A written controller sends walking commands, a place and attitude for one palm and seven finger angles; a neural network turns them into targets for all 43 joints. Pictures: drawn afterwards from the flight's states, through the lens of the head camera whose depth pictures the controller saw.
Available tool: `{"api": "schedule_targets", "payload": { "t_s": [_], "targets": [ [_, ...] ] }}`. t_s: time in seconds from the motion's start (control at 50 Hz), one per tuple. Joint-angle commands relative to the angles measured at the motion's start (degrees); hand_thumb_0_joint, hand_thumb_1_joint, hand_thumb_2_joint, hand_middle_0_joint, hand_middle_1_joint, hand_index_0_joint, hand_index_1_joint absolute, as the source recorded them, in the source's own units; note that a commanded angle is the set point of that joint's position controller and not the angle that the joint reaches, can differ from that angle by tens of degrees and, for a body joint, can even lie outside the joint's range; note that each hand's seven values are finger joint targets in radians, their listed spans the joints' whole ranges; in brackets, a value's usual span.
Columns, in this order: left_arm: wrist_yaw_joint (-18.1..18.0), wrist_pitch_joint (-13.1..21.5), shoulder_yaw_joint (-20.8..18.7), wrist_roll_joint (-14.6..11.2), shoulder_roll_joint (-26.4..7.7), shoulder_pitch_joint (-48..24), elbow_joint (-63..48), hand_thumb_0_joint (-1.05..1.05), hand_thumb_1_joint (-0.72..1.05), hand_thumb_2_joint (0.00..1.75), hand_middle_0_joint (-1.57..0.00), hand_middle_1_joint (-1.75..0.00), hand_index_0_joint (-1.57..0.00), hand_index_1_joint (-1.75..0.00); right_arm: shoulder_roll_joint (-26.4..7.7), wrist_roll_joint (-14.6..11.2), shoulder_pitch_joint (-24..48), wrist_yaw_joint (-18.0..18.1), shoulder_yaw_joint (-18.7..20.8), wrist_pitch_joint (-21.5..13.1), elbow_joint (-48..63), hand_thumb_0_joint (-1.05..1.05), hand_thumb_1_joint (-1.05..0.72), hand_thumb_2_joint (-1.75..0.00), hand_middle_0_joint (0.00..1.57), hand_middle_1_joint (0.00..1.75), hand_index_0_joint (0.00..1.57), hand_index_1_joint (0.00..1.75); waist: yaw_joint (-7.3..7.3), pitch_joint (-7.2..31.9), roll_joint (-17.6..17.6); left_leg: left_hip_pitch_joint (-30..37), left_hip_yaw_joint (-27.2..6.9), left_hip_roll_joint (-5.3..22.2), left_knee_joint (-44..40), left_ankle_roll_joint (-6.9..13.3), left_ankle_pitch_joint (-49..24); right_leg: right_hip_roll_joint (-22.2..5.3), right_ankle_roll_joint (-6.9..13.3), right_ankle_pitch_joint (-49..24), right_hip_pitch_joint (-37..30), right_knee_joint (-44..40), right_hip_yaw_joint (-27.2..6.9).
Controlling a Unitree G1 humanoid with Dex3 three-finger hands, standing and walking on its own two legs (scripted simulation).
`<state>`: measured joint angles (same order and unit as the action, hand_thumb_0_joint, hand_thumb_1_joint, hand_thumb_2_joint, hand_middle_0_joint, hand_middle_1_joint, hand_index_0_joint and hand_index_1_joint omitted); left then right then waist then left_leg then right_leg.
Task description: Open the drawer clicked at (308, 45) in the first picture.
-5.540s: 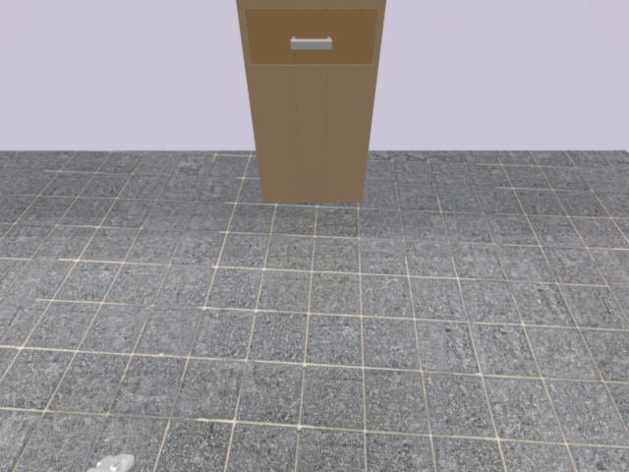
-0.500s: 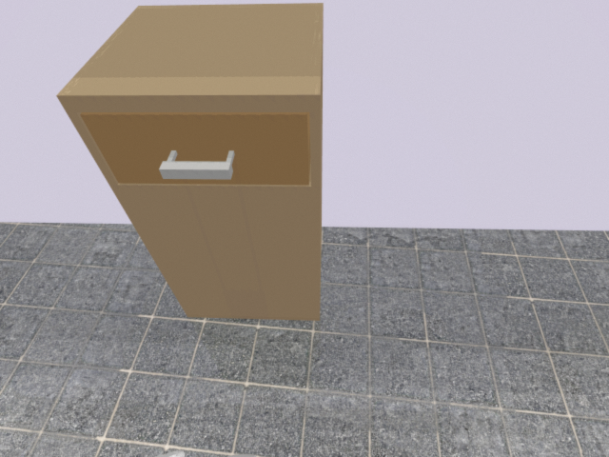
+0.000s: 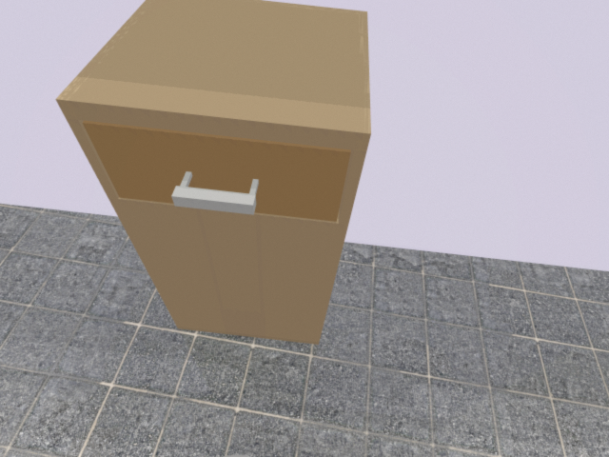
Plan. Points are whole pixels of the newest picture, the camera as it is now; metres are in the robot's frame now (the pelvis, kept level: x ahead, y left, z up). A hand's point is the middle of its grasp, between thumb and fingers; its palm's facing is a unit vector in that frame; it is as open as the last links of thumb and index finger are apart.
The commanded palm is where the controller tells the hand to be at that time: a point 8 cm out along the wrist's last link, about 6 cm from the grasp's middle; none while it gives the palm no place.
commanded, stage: come to a stop and stand still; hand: left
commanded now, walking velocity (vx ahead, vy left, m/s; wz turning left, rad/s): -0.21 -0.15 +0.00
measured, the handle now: (218, 190) +0.51 +0.21 -0.01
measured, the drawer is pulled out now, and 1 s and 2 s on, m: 0.00 0.00 0.00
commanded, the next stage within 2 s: look again from close up in 0.82 s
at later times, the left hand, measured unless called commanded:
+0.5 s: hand out of the picture +0.02 +0.09 -0.16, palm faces +0.03 -0.97 -0.24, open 7.3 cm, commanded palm none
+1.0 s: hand out of the picture -0.07 +0.07 -0.17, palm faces +0.05 -0.98 -0.19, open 7.4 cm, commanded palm none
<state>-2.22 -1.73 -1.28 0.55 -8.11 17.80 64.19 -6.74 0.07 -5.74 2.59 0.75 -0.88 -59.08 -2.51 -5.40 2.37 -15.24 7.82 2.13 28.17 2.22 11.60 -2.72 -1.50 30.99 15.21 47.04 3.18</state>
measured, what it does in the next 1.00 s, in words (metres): steps to the right: right foot, then left foot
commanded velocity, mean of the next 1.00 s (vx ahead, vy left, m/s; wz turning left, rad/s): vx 0.00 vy -0.01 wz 0.00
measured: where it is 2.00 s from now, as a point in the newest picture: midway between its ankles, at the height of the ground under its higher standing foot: outside the picture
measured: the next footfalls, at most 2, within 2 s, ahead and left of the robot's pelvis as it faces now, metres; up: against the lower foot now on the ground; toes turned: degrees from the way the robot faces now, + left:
right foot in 0.28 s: +0.00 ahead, -0.18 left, +0.00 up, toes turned -4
left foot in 0.56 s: -0.04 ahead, +0.04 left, +0.00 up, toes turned +2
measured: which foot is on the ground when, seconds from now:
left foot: down 0.00-0.28, up 0.30-0.54, down 0.56-1.00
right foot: up 0.00-0.26, down 0.28-1.00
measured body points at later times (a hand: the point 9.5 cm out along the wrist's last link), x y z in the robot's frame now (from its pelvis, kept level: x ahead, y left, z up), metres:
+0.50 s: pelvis -0.04 -0.09 +0.00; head -0.03 -0.11 +0.45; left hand +0.02 +0.14 -0.14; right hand -0.03 -0.33 -0.16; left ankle -0.06 +0.05 -0.71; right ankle -0.04 -0.18 -0.74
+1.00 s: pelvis -0.05 -0.09 +0.00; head -0.04 -0.10 +0.45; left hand -0.08 +0.12 -0.15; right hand -0.05 -0.31 -0.16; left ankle -0.08 +0.04 -0.73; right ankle -0.04 -0.18 -0.74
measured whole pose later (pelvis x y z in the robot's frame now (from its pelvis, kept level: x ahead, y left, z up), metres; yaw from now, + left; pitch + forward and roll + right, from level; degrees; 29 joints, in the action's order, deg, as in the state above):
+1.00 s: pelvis -0.05 -0.09 +0.00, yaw +0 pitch -1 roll -1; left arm -2.7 1.7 0.0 0.8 -6.3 18.1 64.4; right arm -8.9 0.3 -15.9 1.2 0.3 1.0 -62.9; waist -0.4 -2.3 -2.1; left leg -12.0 1.0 3.3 32.2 -0.4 20.2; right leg 2.2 3.1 12.1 11.7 24.1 5.7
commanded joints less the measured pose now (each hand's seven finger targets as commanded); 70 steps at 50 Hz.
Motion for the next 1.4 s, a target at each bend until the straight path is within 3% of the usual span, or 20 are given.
{"api": "schedule_targets", "payload": {
  "t_s": [0.0,0.08,0.18,0.22,0.24,0.26,0.28,0.36,0.46,0.54,0.58,0.62,0.88,0.9,0.92,0.96,0.98,1.06,1.16,1.38],
  "targets": [
    [0.0,-1.1,-2.4,0.4,-5.6,3.4,-4.3,0.00,0.90,0.90,-0.20,-0.30,-0.20,-0.30,-13.5,0.8,-7.6,1.3,4.1,1.7,1.0,0.00,-0.90,-0.90,0.20,0.30,0.20,0.30,3.29,9.2,-6.5,11.4,-12.8,20.2,-6.2,9.7,-48.0,-0.4,-0.5,-1.1,9.0,13.7,-3.7],
    [0.6,-1.8,-3.1,0.4,-5.1,2.2,-6.9,0.00,0.90,0.90,-0.20,-0.30,-0.20,-0.30,-12.9,1.1,-3.0,0.6,4.3,1.7,3.2,0.00,-0.90,-0.90,0.20,0.30,0.20,0.30,2.06,10.7,-9.3,6.1,-9.6,17.7,-8.2,8.0,-29.1,-0.4,-0.9,-5.2,8.1,13.8,-3.9],
    [1.0,-1.0,-2.6,0.4,-4.9,1.2,-8.4,0.00,0.90,0.90,-0.20,-0.30,-0.20,-0.30,-13.1,1.7,-1.6,-0.8,4.7,2.3,3.7,0.00,-0.90,-0.90,0.20,0.30,0.20,0.30,2.13,7.8,-15.5,0.0,-11.9,15.5,-10.5,5.8,-3.6,-0.4,0.3,-5.6,0.4,-5.6,-0.4],
    [0.9,-0.1,-2.6,0.7,-5.9,4.2,-7.0,0.00,0.90,0.90,-0.20,-0.30,-0.20,-0.30,-12.6,1.2,-2.7,-1.2,4.7,2.7,3.5,0.00,-0.90,-0.90,0.20,0.30,0.20,0.30,0.77,7.7,-10.0,-4.3,-9.3,11.4,-5.5,2.3,3.8,0.6,0.1,-16.1,-7.3,-19.7,1.2],
    [0.7,0.5,-2.7,1.3,-9.0,3.5,-7.4,0.00,0.90,0.90,-0.20,-0.30,-0.20,-0.30,-9.8,0.6,-4.8,-1.6,4.3,2.8,3.3,0.00,-0.90,-0.90,0.20,0.30,0.20,0.30,1.27,6.7,-0.7,-7.0,-6.3,6.6,1.2,-0.7,8.0,-3.6,1.1,-16.8,-7.9,-27.4,-4.5],
    [0.4,1.1,-3.0,1.6,-13.4,0.3,-8.6,0.00,0.90,0.90,-0.20,-0.30,-0.20,-0.30,-5.7,0.3,-5.0,-1.9,3.3,3.1,4.6,0.00,-0.90,-0.90,0.20,0.30,0.20,0.30,2.51,3.7,14.2,-10.3,-2.5,1.3,9.2,-3.8,14.6,-14.5,5.2,-14.5,-2.0,-34.0,-18.0],
    [0.4,0.8,-2.8,1.2,-14.5,-2.1,-10.0,0.00,0.90,0.90,-0.20,-0.30,-0.20,-0.30,-7.1,0.5,-1.7,-2.1,3.2,3.6,5.8,0.00,-0.90,-0.90,0.20,0.30,0.20,0.30,0.72,2.0,13.3,-7.1,-6.0,1.2,16.1,-2.9,18.2,-17.7,8.9,-9.9,6.8,-37.3,-19.6],
    [0.3,1.1,-2.0,1.0,-10.4,-8.8,-10.4,0.00,0.90,0.90,-0.20,-0.30,-0.20,-0.30,-7.5,0.9,-6.7,-2.2,3.1,3.5,2.1,0.00,-0.90,-0.90,0.20,0.30,0.20,0.30,4.05,-1.5,10.5,-6.1,-7.5,1.4,22.9,-2.0,10.6,-10.4,8.4,-12.0,8.3,-34.8,-10.4],
    [0.2,1.8,-1.9,0.4,-9.7,-3.1,-7.8,0.00,0.90,0.90,-0.20,-0.30,-0.20,-0.30,-5.6,0.6,-9.0,-1.4,2.0,2.1,0.1,0.00,-0.90,-0.90,0.20,0.30,0.20,0.30,2.01,3.6,3.6,-2.1,-5.9,0.8,7.1,-3.2,9.3,-9.8,9.5,-28.9,-3.9,-28.7,-8.6],
    [0.4,2.0,-0.9,-0.8,-6.3,-1.2,-5.5,0.00,0.90,0.90,-0.20,-0.30,-0.20,-0.30,-7.6,0.7,-11.7,-0.6,1.2,0.3,-2.5,0.00,-0.90,-0.90,0.20,0.30,0.20,0.30,1.31,7.3,-5.9,7.5,-13.0,6.7,-6.3,-0.7,-13.4,-3.9,4.0,-28.3,-4.4,-24.2,-5.2],
    [0.4,2.2,-0.8,-0.6,-5.8,-1.9,-4.9,0.00,0.90,0.90,-0.20,-0.30,-0.20,-0.30,-7.9,0.9,-11.1,-0.2,0.9,0.3,-3.2,0.00,-0.90,-0.90,0.20,0.30,0.20,0.30,1.27,6.8,-3.3,5.7,-10.9,6.4,-5.4,-1.1,-11.0,-3.5,3.3,-28.7,-6.2,-26.3,-5.6],
    [0.4,2.1,-0.9,-0.7,-6.6,-2.5,-3.4,0.00,0.90,0.90,-0.20,-0.30,-0.20,-0.30,-6.4,0.7,-11.6,-0.1,0.4,0.3,-4.6,0.00,-0.90,-0.90,0.20,0.30,0.20,0.30,1.49,6.9,-8.3,5.5,-9.9,5.5,-6.7,-1.6,-11.3,-4.0,3.4,-31.0,-8.9,-25.5,-4.5],
    [0.3,2.2,-0.2,-0.3,-5.4,0.3,-0.8,0.00,0.90,0.90,-0.20,-0.30,-0.20,-0.30,-5.2,0.9,-14.8,-0.2,0.0,1.1,-5.6,0.00,-0.90,-0.90,0.20,0.30,0.20,0.30,2.63,0.1,-0.7,5.2,-7.8,3.3,-8.9,-1.7,0.6,-3.7,3.3,-14.7,-2.9,-33.1,-7.3],
    [-2.2,4.5,-0.2,0.9,-7.3,6.8,0.8,0.00,0.90,0.90,-0.20,-0.30,-0.20,-0.30,-7.6,0.3,-8.7,-1.0,0.5,-0.4,-2.3,0.00,-0.90,-0.90,0.20,0.30,0.20,0.30,-0.21,-0.3,2.7,-1.7,-4.3,2.5,5.1,-3.6,4.4,-8.0,-1.7,-52.0,-7.0,-29.0,-11.2],
    [-2.0,5.1,-0.7,0.7,-9.7,6.1,-1.6,0.00,0.90,0.90,-0.20,-0.30,-0.20,-0.30,-4.4,0.2,-12.3,-1.1,0.3,0.4,0.4,0.00,-0.90,-0.90,0.20,0.30,0.20,0.30,2.72,6.5,1.7,-1.9,-8.1,1.3,9.1,-2.5,12.0,-12.5,1.1,-51.0,-10.3,-28.4,-14.1],
    [-1.0,4.9,-0.4,0.6,-8.8,1.3,-2.9,0.00,0.90,0.90,-0.20,-0.30,-0.20,-0.30,-4.1,0.4,-13.4,-1.4,0.1,0.9,0.4,0.00,-0.90,-0.90,0.20,0.30,0.20,0.30,3.89,6.4,-0.6,0.9,-6.9,1.9,7.5,-1.8,11.5,-10.8,8.0,-25.1,-3.9,-30.5,-11.3],
    [-0.7,4.8,-0.5,0.7,-8.2,0.3,-3.7,0.00,0.90,0.90,-0.20,-0.30,-0.20,-0.30,-3.8,0.7,-15.4,-1.6,0.0,0.4,0.2,0.00,-0.90,-0.90,0.20,0.30,0.20,0.30,4.61,6.6,-0.9,3.3,-6.5,0.8,4.1,-1.8,7.6,-9.2,8.2,-19.7,-1.8,-29.8,-9.7],
    [-0.1,4.2,0.4,-0.1,-4.2,1.6,-3.3,0.00,0.90,0.90,-0.20,-0.30,-0.20,-0.30,-6.0,1.2,-17.7,-1.2,-0.5,-0.9,-0.2,0.00,-0.90,-0.90,0.20,0.30,0.20,0.30,3.36,2.9,-4.1,1.3,-10.8,4.8,-3.9,0.1,-3.0,-2.5,5.1,-18.1,-0.9,-24.0,-4.8],
    [0.3,3.2,0.8,0.1,-4.4,2.6,-2.6,0.00,0.90,0.90,-0.20,-0.30,-0.20,-0.30,-6.4,1.0,-15.6,-0.8,-1.0,-1.0,0.1,0.00,-0.90,-0.90,0.20,0.30,0.20,0.30,2.07,-2.0,-4.1,-4.2,-12.3,4.5,-8.7,0.4,1.9,-2.0,4.1,-18.4,-3.3,-22.8,-3.6],
    [0.4,2.9,0.8,0.1,-4.3,3.2,-2.7,0.00,0.90,0.90,-0.20,-0.30,-0.20,-0.30,-6.8,0.9,-16.5,-0.7,-1.2,-1.5,-1.7,0.00,-0.90,-0.90,0.20,0.30,0.20,0.30,1.66,0.3,-3.2,-2.1,-12.2,4.2,-10.6,0.9,0.5,-2.6,3.3,-21.2,-5.4,-22.2,-3.3]
  ]
}}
